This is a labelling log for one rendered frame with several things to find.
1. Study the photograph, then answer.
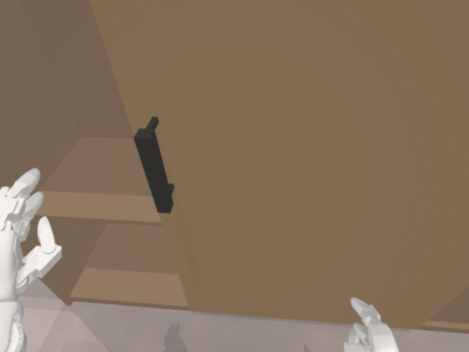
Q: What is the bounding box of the robot left hand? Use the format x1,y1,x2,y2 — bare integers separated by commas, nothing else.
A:
0,168,62,301

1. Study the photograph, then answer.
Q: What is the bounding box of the robot left forearm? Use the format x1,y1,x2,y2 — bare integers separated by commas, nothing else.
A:
0,300,27,352

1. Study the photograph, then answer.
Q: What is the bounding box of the handle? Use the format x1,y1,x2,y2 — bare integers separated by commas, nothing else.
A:
134,117,174,213

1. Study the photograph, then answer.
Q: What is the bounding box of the robot right hand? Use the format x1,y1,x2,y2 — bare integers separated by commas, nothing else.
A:
344,297,399,352

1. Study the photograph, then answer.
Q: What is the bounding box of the wardrobe door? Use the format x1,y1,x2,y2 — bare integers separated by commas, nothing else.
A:
429,286,469,323
90,0,469,330

